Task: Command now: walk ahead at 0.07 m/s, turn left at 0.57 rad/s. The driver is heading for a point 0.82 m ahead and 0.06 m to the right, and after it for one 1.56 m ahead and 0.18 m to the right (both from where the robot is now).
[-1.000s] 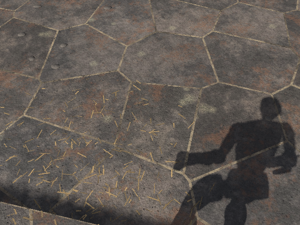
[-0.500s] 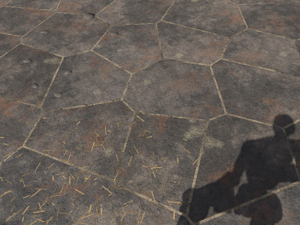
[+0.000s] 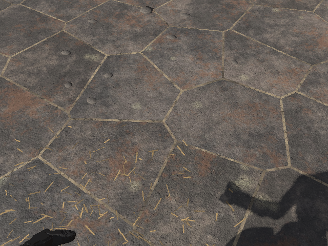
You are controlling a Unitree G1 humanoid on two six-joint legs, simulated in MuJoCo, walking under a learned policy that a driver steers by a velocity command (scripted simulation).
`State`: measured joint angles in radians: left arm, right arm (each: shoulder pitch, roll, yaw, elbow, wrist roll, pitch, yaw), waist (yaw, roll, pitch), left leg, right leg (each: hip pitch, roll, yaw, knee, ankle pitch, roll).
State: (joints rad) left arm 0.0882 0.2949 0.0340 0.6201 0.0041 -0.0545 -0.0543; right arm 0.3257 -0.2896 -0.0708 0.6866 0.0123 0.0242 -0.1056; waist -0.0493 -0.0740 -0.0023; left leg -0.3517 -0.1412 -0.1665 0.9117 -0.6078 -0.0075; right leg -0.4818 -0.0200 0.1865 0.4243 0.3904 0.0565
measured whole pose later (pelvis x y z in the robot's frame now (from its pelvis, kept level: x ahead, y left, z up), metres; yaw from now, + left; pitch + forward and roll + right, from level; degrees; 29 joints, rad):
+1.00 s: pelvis +0.14 -0.05 -0.02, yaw +9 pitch +5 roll +1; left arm 0.10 0.27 0.07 0.71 -0.04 -0.01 -0.07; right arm 0.54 -0.24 -0.06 0.83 0.03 -0.03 -0.06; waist -0.10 -0.04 -0.05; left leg -0.21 0.07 -0.05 0.91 -0.79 -0.04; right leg -0.53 -0.03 0.06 0.59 0.01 0.01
